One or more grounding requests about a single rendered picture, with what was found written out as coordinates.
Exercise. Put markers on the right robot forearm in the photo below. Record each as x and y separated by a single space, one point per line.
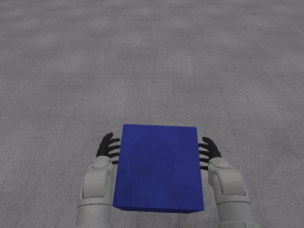
231 195

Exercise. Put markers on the robot right hand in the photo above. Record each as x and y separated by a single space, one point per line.
212 152

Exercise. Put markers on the robot left hand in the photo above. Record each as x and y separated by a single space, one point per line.
104 148

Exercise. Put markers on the carton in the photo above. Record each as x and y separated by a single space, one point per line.
159 170

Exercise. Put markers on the left robot forearm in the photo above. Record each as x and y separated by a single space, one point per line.
95 195

